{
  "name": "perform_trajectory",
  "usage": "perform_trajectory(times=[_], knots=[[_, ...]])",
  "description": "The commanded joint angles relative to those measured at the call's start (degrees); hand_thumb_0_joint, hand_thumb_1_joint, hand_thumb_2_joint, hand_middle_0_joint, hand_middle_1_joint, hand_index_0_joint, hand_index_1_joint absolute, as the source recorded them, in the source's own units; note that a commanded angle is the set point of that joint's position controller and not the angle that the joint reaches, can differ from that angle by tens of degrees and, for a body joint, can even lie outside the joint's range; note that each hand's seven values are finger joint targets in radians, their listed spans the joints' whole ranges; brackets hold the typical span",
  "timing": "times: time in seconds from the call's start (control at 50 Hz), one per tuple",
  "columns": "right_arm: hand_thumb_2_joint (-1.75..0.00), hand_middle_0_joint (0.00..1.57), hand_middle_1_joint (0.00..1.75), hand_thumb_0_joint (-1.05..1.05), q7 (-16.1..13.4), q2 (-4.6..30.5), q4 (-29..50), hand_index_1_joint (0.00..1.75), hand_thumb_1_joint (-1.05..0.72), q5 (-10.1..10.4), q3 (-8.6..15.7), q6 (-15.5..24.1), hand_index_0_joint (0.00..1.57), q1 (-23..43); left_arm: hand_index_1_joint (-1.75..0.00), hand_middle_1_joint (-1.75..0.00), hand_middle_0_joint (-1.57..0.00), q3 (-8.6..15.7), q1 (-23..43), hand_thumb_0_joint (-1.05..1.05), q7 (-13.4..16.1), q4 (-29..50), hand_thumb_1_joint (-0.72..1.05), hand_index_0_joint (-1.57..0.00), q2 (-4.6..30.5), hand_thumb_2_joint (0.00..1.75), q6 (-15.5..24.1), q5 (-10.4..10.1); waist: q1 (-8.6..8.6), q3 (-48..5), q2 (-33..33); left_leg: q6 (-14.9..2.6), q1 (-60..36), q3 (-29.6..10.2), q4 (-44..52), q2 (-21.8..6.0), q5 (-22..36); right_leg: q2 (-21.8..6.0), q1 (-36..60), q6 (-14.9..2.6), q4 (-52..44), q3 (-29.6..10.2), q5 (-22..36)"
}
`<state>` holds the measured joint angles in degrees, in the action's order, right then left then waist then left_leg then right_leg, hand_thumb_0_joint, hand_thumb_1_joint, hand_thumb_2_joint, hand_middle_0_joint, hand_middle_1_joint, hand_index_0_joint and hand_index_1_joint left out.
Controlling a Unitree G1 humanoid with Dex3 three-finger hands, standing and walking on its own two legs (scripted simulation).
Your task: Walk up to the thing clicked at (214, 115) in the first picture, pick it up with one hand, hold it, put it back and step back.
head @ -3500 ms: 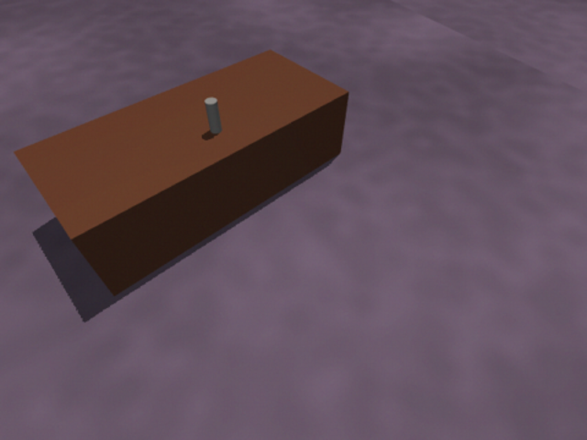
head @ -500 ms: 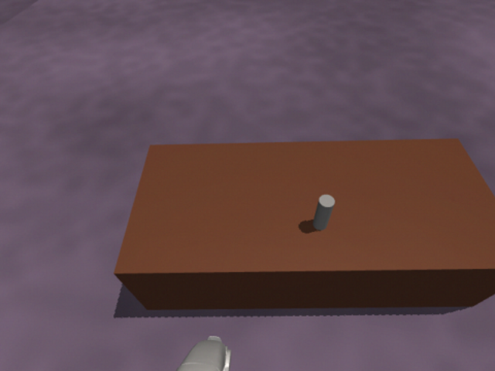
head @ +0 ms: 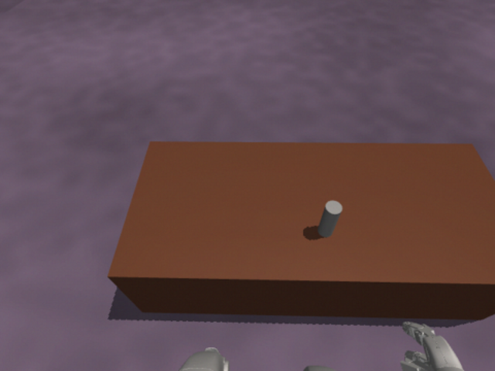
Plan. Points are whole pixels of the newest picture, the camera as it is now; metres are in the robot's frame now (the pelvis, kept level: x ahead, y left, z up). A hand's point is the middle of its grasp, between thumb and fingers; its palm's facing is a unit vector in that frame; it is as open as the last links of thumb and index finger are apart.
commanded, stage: walk up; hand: right
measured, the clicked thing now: (329, 219) +0.56 -0.23 -0.32
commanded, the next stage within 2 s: stand in 1.66 s
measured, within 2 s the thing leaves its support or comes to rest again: neither
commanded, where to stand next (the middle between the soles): +0.09 +0.01 m, yaw -2 degrees
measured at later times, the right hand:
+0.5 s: hand out of the picture +0.05 -0.23 -0.14, palm faces +0.00 +0.93 -0.36, open 7.4 cm
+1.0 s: hand out of the picture +0.11 -0.24 -0.12, palm faces +0.01 +0.93 -0.37, open 7.3 cm
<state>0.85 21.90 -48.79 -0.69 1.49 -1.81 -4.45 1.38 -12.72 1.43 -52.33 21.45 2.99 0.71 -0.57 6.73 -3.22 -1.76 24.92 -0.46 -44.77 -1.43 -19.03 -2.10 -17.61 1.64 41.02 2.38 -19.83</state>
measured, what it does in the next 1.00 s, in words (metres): steps on the spot: left foot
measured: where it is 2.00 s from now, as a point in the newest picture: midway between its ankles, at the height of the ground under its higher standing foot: outside the picture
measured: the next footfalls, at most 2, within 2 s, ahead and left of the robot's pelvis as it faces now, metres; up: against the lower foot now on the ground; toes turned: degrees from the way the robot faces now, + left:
left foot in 0.20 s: +0.04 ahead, +0.17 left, +0.00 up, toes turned +0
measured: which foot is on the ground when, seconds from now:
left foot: up 0.00-0.18, down 0.20-1.00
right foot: down 0.00-1.00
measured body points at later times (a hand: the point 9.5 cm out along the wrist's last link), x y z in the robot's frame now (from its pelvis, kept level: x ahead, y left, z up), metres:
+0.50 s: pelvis +0.00 +0.03 +0.01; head +0.01 +0.03 +0.46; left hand +0.07 +0.35 -0.11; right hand +0.05 -0.28 -0.12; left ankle +0.00 +0.17 -0.71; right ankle +0.02 -0.11 -0.71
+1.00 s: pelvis +0.01 +0.03 +0.03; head +0.03 +0.03 +0.48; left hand +0.11 +0.33 -0.10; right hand +0.11 -0.28 -0.09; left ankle +0.00 +0.17 -0.71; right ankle +0.02 -0.11 -0.71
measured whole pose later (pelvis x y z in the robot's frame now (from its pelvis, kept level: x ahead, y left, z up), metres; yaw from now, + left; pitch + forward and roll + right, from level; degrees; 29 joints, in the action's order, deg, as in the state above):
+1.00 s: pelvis +0.01 +0.03 +0.03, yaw -1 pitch -2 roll +0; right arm 0.3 21.2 -63.2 -0.5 1.0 1.3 -4.0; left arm 0.5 -4.7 -0.9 -63.2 21.1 0.6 0.3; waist 0.0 3.6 0.6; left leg 1.5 8.6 1.0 -26.5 -2.3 -15.8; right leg -2.2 -11.1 1.7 26.7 0.2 -13.5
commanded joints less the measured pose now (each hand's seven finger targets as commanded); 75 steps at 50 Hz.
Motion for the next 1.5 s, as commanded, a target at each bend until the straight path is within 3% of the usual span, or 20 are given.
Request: perform_trajectory(times=[0.0, 0.04, 0.1, 0.16, 0.18, 0.2, 0.22, 0.24, 0.26, 0.3, 0.34, 0.38, 0.42, 0.46, 0.52, 0.58, 0.64, 1.0, 1.32, 1.48], knots=[[-0.9, 0.2, 0.3, 0.0, -0.1, 13.8, 3.1, 0.3, -0.9, -0.8, 5.1, -0.6, 0.2, -0.8, -0.3, -0.3, -0.2, 6.1, 2.4, 0.0, 1.9, 3.9, 0.9, -0.2, 22.3, 0.9, 0.9, 1.2, 0.53, -1.7, 11.8, 0.73, 2.2, -5.2, -15.6, -2.8, -10.0, -24.9, -7.1, -18.29, -22.8, -29.7, 3.1], [-0.9, 0.2, 0.3, 0.0, 0.5, 12.0, 1.7, 0.3, -0.9, -0.1, 5.0, 0.0, 0.2, -0.8, -0.3, -0.3, -0.2, 4.8, 1.9, 0.0, 1.9, 3.5, 0.9, -0.2, 18.3, 0.9, 1.5, 1.2, 0.97, -2.6, 9.3, 0.12, 2.3, -3.0, -12.3, -1.2, -7.3, -16.9, -2.7, -14.2, -17.5, -17.0, 13.2], [-0.9, 0.2, 0.3, 0.0, 1.0, 10.3, 0.9, 0.3, -0.9, -0.3, 4.3, 0.6, 0.2, -0.9, -0.3, -0.3, -0.2, 4.8, 0.6, 0.0, 1.1, 2.6, 0.9, -0.2, 18.7, 0.9, 1.3, 2.0, -0.49, -6.5, 13.6, 0.43, -2.7, 0.5, -2.3, -0.5, -8.6, -12.4, 0.2, -11.43, -14.3, -12.8, 11.4], [-0.9, 0.2, 0.3, 0.0, 0.2, 9.3, -3.0, 0.3, -0.9, -0.3, 4.3, 2.3, 0.2, -6.4, -0.3, -0.3, -0.2, 3.8, 3.3, 0.0, 0.1, 3.1, 0.9, -0.2, 16.3, 0.9, -0.1, 1.1, 2.15, -10.8, 12.6, 1.18, -13.1, 4.0, 18.0, 2.7, -0.5, -7.8, 0.9, -8.28, -4.7, -6.6, 11.2], [-0.9, 0.2, 0.3, 0.0, -0.5, 11.2, -4.4, 0.3, -0.9, -0.8, 4.9, 2.9, 0.2, -8.9, -0.3, -0.3, -0.2, 2.9, 2.7, 0.0, 0.0, 3.4, 0.9, -0.2, 13.5, 0.9, -0.6, 0.4, 2.76, -12.6, 7.3, 0.13, -19.4, -2.5, 20.9, -0.8, 2.4, -6.5, -3.5, -5.83, 2.5, -5.3, 10.0], [-0.9, 0.2, 0.3, 0.0, -1.0, 15.1, -3.8, 0.3, -0.9, -1.6, 5.4, 3.7, 0.2, -8.2, -0.3, -0.3, -0.2, 1.7, 1.1, 0.0, -0.2, 4.1, 0.9, -0.2, 9.2, 0.9, -0.9, -0.3, 1.84, -12.0, -3.6, -3.63, -21.9, -19.9, 24.1, -11.8, 7.0, -1.4, -11.8, -2.44, 10.7, -2.3, 0.6], [-0.9, 0.2, 0.3, 0.0, -1.1, 19.0, -2.5, 0.3, -0.9, -1.0, 5.7, 3.7, 0.2, -4.7, -0.3, -0.3, -0.2, 2.3, 1.0, 0.0, 0.3, 2.8, 0.9, -0.2, 11.5, 0.9, -1.4, -0.3, 1.15, -10.3, -4.6, -9.81, -17.5, -27.0, 24.9, -18.1, -0.1, 0.1, -13.8, -2.08, 9.3, -3.1, -12.7], [-0.9, 0.2, 0.3, 0.0, -0.8, 20.9, -2.8, 0.3, -0.9, -0.5, 6.3, 3.5, 0.2, -2.3, -0.3, -0.3, -0.2, 3.0, 1.7, 0.0, 0.5, 1.3, 0.9, -0.2, 14.7, 0.9, -1.3, 0.0, 1.32, -7.5, -6.3, -13.0, -8.7, -28.1, 25.6, -19.8, -5.7, -2.3, -8.8, -2.43, 10.2, -4.1, -14.0], [-0.9, 0.2, 0.3, 0.0, -0.8, 18.8, -2.5, 0.3, -0.9, -0.6, 5.7, 3.4, 0.2, 0.4, -0.3, -0.3, -0.2, 3.2, 1.5, 0.0, 0.1, 0.5, 0.9, -0.2, 15.8, 0.9, -1.1, -0.2, -0.14, -4.8, -4.1, -12.02, -5.9, -22.3, 24.0, -16.5, -5.1, -2.8, -6.3, -2.52, 8.5, -4.3, -11.9], [-0.9, 0.2, 0.3, 0.0, -1.0, 14.9, -2.5, 0.3, -0.9, -0.6, 4.0, 3.8, 0.2, 1.9, -0.3, -0.3, -0.2, 3.2, -1.2, 0.0, -0.5, -1.7, 0.9, -0.2, 13.4, 0.9, -0.7, -0.5, -1.62, -5.9, -4.4, -6.51, -7.7, -10.5, 18.8, -9.6, 6.9, -1.5, -1.2, -3.17, -1.5, -2.3, -3.0], [-0.9, 0.2, 0.3, 0.0, -0.8, 13.6, -3.5, 0.3, -0.9, 0.2, 3.1, 4.0, 0.2, 1.3, -0.3, -0.3, -0.2, 3.5, -2.5, 0.0, -0.6, -2.7, 0.9, -0.2, 13.0, 0.9, -0.2, -0.5, -2.6, -7.6, -3.6, -3.04, -5.7, -6.8, 13.2, -6.9, 13.9, -0.8, 7.4, -3.69, -11.5, -1.6, 8.8], [-0.9, 0.2, 0.3, 0.0, -1.0, 11.3, -4.0, 0.3, -0.9, 0.8, 2.3, 3.9, 0.2, -1.4, -0.3, -0.3, -0.2, 4.0, -0.2, 0.0, -0.3, -2.3, 0.9, -0.2, 16.0, 0.9, -0.2, 0.3, -1.29, -9.0, 2.9, -0.43, -3.2, -4.1, 9.5, -3.6, 10.0, -6.6, 10.5, -7.0, -13.9, -11.8, 13.6], [-0.9, 0.2, 0.3, 0.0, -1.3, 11.1, -6.4, 0.3, -0.9, 0.5, 2.6, 3.7, 0.2, -4.3, -0.3, -0.3, -0.2, 3.6, 5.3, 0.0, -0.8, -1.4, 0.9, -0.2, 17.7, 0.9, -0.7, 0.1, 1.53, -7.2, 7.0, -0.36, -8.8, -1.0, 10.2, -0.4, -5.7, -11.7, 1.4, -10.62, -16.6, -17.0, 1.1], [-0.9, 0.2, 0.3, 0.0, -1.4, 12.7, -8.1, 0.3, -0.9, 0.1, 3.0, 4.2, 0.2, -5.1, -0.3, -0.3, -0.2, 2.6, 8.5, 0.0, -1.4, -0.9, 0.9, -0.2, 14.9, 0.9, -1.5, -0.2, 2.39, -4.9, 5.2, -1.24, -12.1, -5.3, 18.3, -2.7, -6.0, -7.1, -3.4, -6.68, -14.2, -11.1, -1.0], [-0.9, 0.2, 0.3, 0.0, -1.2, 14.8, -7.8, 0.3, -0.9, 0.0, 2.9, 4.6, 0.2, -1.0, -0.3, -0.3, -0.2, 2.2, 6.0, 0.0, -1.7, -3.4, 0.9, -0.2, 12.8, 0.9, -1.6, -0.2, -0.38, -3.1, 1.3, -4.94, -7.8, -14.4, 25.1, -10.7, -7.5, -1.0, -0.1, -3.7, -9.4, -4.0, -0.6], [-0.9, 0.2, 0.3, 0.0, -1.3, 12.8, -8.2, 0.3, -0.9, 0.2, 1.8, 5.1, 0.2, -0.2, -0.3, -0.3, -0.2, 2.3, 5.0, 0.0, -1.7, -4.8, 0.9, -0.2, 13.0, 0.9, -0.7, -0.3, -0.93, -6.9, 2.0, -2.11, -7.9, -6.6, 20.3, -6.7, 9.1, -3.6, 8.6, -4.44, -14.0, -6.9, 13.1], [-0.9, 0.2, 0.3, 0.0, -1.6, 12.1, -9.3, 0.3, -0.9, 0.4, 2.0, 5.0, 0.2, -0.9, -0.3, -0.3, -0.2, 2.2, 7.2, 0.0, -1.5, -5.0, 0.9, -0.2, 13.5, 0.9, -0.6, -0.8, 0.7, -8.3, 2.3, -0.22, -12.3, -2.2, 18.3, -3.8, 12.6, -5.8, 7.5, -5.66, -14.6, -8.2, 20.0], [-0.9, 0.2, 0.3, 0.0, -1.5, 11.7, -11.4, 0.3, -0.9, 0.3, 1.7, 4.4, 0.2, 2.5, -0.3, -0.3, -0.2, 1.5, 10.2, 0.0, -1.6, -7.7, 0.9, -0.2, 11.8, 0.9, -1.3, -0.6, 0.27, -10.5, 3.6, -0.14, -18.1, -1.5, 23.1, -5.3, 17.8, -5.2, 10.3, -3.72, -18.6, -6.5, 20.8], [-0.9, 0.2, 0.3, 0.0, -1.3, 11.2, -11.7, 0.3, -0.9, 0.1, 1.8, 4.2, 0.2, 2.2, -0.3, -0.3, -0.2, 1.6, 10.7, 0.0, -1.7, -8.2, 0.9, -0.2, 11.2, 0.9, -1.6, -0.2, 0.5, -8.0, 3.7, 0.05, -17.4, -1.5, 26.7, -5.2, 12.8, -4.4, 10.8, -2.91, -21.5, -6.2, 17.0], [-0.9, 0.2, 0.3, 0.0, -1.4, 10.8, -11.9, 0.3, -0.9, 0.0, 1.9, 4.2, 0.2, 1.6, -0.3, -0.3, -0.2, 1.7, 9.9, 0.0, -1.5, -8.3, 0.9, -0.2, 10.9, 0.9, -1.6, -0.3, 0.31, -8.8, 3.2, 0.43, -19.7, -0.9, 26.9, -5.5, 15.9, -4.4, 10.7, -2.91, -21.2, -6.4, 19.4]])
